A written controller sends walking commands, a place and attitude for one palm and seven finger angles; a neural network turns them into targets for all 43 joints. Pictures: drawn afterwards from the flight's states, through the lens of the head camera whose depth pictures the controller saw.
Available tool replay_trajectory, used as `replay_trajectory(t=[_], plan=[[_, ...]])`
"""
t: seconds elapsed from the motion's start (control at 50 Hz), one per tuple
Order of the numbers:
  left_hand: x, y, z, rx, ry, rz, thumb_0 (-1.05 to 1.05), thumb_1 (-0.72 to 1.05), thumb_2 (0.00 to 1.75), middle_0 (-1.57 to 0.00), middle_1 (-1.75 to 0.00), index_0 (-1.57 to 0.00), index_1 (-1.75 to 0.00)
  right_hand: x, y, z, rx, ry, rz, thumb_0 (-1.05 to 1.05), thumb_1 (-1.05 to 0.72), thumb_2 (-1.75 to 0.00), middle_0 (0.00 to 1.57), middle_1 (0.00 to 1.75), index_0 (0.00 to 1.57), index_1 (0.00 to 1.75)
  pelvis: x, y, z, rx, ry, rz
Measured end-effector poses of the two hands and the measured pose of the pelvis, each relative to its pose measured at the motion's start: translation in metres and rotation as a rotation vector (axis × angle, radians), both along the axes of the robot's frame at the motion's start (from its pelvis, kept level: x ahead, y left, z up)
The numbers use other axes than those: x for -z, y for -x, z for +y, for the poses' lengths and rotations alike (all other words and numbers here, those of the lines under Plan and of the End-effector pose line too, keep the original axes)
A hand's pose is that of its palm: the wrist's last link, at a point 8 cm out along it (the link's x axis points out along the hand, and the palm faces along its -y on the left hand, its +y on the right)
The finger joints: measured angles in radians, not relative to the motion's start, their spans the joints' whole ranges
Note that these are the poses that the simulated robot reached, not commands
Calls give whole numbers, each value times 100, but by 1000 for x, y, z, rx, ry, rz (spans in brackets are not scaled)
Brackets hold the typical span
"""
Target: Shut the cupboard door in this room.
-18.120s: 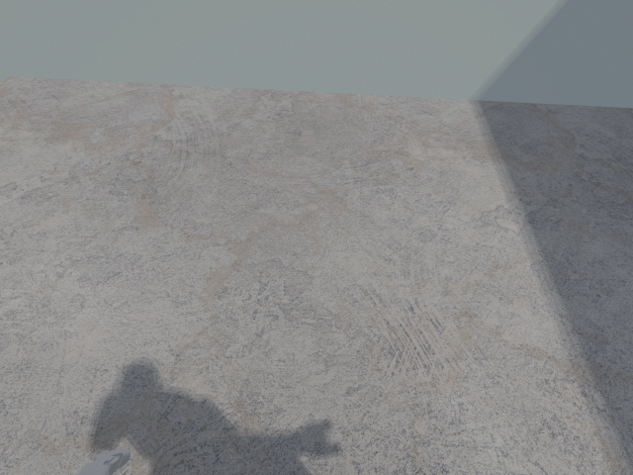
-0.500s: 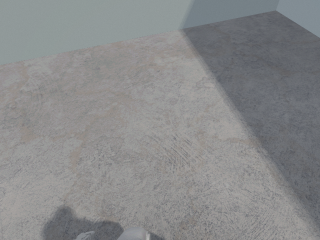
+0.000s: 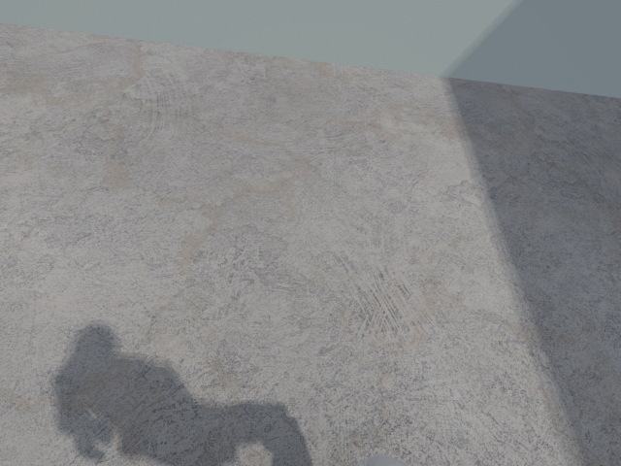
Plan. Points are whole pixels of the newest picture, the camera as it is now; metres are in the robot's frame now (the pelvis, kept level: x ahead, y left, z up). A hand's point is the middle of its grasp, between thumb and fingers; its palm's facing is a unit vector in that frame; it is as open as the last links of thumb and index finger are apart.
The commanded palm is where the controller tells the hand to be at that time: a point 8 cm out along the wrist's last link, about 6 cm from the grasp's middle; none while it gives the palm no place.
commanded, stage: turn or walk to find it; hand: left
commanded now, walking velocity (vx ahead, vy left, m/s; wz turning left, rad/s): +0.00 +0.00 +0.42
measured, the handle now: out of the picture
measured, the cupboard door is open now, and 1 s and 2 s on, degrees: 81 81 81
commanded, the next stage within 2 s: stand and wait in 0.50 s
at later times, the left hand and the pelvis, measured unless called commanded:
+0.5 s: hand out of the picture +0.08 +0.16 -0.15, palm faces +0.16 -0.95 -0.27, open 7.4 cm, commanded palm none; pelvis -0.01 -0.05 -0.01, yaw +12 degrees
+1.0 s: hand out of the picture -0.09 +0.15 -0.18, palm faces +0.20 -0.96 -0.20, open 7.4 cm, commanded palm none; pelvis -0.05 -0.04 +0.00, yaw +5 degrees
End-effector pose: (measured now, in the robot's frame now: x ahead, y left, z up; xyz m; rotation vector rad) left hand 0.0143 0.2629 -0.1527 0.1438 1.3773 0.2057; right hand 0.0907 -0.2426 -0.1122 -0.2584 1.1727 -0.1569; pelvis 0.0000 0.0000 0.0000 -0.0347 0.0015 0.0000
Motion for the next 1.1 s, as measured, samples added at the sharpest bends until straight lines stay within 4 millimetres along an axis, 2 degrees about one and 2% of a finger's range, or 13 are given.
replay_trajectory(t=[0.1,0.2,0.34,0.42,0.5,0.58,0.66,0.78,0.88,0.92,0.98,1.04,1.1], plan=[[-9,-10,8,-12,-18,-50,0,91,90,-20,-30,-19,-30,2,2,13,-15,-20,9,1,-90,-90,21,30,20,30,-4,1,6,-30,-5,4],[-15,-29,5,-12,-34,-106,0,91,90,-20,-30,-19,-30,11,20,13,-8,-43,54,1,-90,-90,21,30,20,30,-3,3,3,-64,-18,3],[-27,-60,-22,1,-47,-207,0,91,90,-20,-30,-19,-30,29,57,-7,5,-70,161,1,-90,-90,21,30,20,30,1,9,-16,-120,-33,7],[-31,-66,-44,-6,-69,-262,0,91,90,-20,-30,-20,-30,44,68,-28,-4,-92,208,1,-90,-90,21,30,20,30,8,11,-36,-154,-56,18],[-38,-47,-63,-34,-86,-267,0,91,90,-20,-30,-20,-30,50,63,-46,-31,-98,226,1,-90,-90,20,30,20,30,6,15,-50,-202,-55,7],[-41,-15,-74,-100,-88,-226,0,91,90,-20,-30,-20,-30,45,47,-58,-80,-91,219,1,-90,-90,20,30,20,30,1,17,-59,-234,-72,-1],[-36,22,-85,-142,-72,-154,0,91,90,-20,-30,-20,-30,40,31,-61,-113,-78,192,1,-91,-90,20,30,20,29,-2,17,-63,-235,-74,0],[-21,80,-92,-187,-18,-14,0,92,90,-20,-30,-20,-30,34,8,-45,-146,-59,128,1,-91,-90,20,29,20,29,0,21,-58,-192,-56,11],[-1,119,-85,-210,37,90,0,91,90,-20,-30,-20,-30,26,-1,-22,-147,-41,37,1,-91,-90,20,29,20,29,6,34,-46,-151,-38,5],[2,124,-80,-200,47,110,0,91,90,-20,-30,-20,-30,21,2,-15,-141,-43,13,1,-91,-90,20,30,20,29,6,38,-44,-126,-46,-7],[1,119,-72,-174,44,110,0,91,90,-20,-30,-20,-30,18,13,-11,-114,-48,-6,1,-90,-90,20,30,20,30,4,44,-43,-93,-38,-22],[-2,104,-63,-137,24,73,0,91,90,-20,-30,-20,-30,19,27,-15,-75,-61,-8,1,-90,-90,21,30,20,30,4,50,-45,-61,-35,-32],[-6,81,-59,-84,-3,25,0,91,90,-20,-30,-19,-30,24,42,-29,-28,-67,-8,0,-91,-90,21,30,20,30,6,55,-51,-27,-37,-38]])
